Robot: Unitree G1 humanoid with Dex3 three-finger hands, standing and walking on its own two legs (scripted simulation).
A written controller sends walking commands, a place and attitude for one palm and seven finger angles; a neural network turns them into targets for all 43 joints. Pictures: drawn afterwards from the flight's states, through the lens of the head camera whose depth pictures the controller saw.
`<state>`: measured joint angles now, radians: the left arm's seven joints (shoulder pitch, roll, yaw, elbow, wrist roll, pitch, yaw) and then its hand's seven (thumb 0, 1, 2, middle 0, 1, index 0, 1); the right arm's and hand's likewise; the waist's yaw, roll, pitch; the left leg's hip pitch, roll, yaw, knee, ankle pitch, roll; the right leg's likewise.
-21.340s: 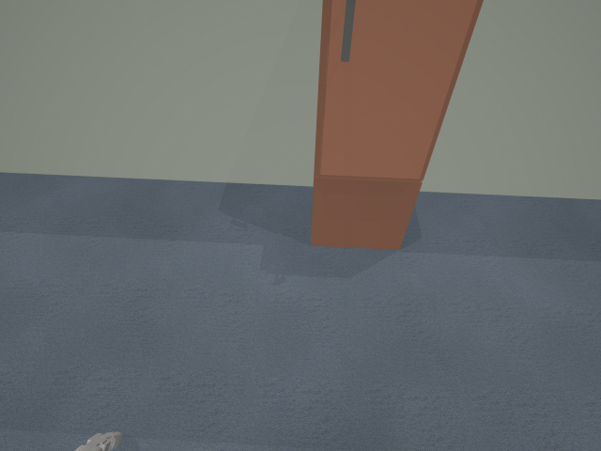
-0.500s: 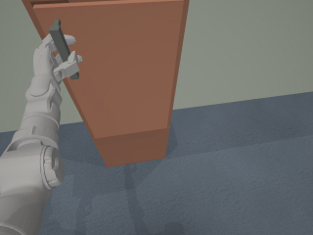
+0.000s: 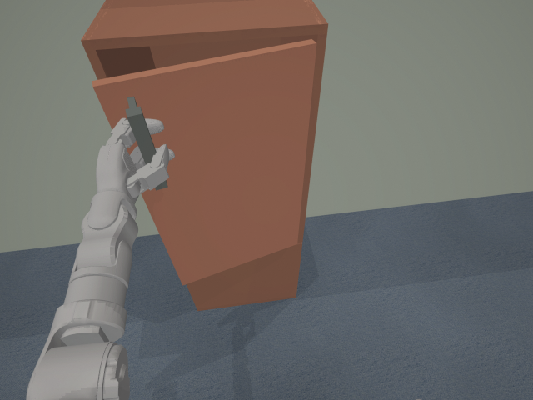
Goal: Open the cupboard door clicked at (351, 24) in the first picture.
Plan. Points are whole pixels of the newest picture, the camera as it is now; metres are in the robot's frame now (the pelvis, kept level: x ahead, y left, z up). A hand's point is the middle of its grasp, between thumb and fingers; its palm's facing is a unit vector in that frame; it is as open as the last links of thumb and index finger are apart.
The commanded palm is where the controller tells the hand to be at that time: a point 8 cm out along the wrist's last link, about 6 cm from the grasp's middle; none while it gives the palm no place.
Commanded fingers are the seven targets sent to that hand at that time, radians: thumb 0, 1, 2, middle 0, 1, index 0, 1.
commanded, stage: pull the door open along its arc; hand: left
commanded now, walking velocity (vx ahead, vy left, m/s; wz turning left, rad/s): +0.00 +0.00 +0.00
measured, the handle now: (147, 145) +0.47 +0.20 +0.15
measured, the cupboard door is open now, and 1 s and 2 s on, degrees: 15 46 48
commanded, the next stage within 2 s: open thumb and fingers to let go in 0.52 s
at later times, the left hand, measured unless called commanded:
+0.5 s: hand (244, 221) +0.31 +0.04 +0.16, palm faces +0.41 -0.91 -0.03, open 6.2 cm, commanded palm +0.24 +0.06 +0.15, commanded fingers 0.00 0.90 0.90 -0.40 -1.35 -0.40 -1.35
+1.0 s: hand (247, 223) +0.31 +0.03 +0.15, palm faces +0.49 -0.87 -0.05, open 9.7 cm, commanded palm +0.26 +0.06 +0.15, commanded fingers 0.00 -0.50 0.30 -0.30 -1.20 -0.30 -1.20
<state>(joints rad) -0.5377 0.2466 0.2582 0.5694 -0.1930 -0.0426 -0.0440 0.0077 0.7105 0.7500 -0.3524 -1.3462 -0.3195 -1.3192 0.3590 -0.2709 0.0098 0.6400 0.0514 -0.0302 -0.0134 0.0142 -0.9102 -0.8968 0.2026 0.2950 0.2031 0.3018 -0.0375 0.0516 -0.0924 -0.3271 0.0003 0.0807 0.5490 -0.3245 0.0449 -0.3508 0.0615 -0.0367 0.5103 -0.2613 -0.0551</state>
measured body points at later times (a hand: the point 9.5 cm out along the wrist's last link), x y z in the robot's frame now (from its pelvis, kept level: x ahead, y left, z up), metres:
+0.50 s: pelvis -0.01 -0.03 +0.00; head -0.03 -0.06 +0.45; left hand +0.28 +0.08 +0.16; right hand +0.22 -0.19 -0.08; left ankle -0.03 +0.09 -0.73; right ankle -0.01 -0.08 -0.73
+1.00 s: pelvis -0.02 -0.05 +0.00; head -0.03 -0.09 +0.45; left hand +0.28 +0.08 +0.16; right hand +0.19 -0.24 -0.11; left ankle -0.03 +0.09 -0.73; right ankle -0.01 -0.09 -0.73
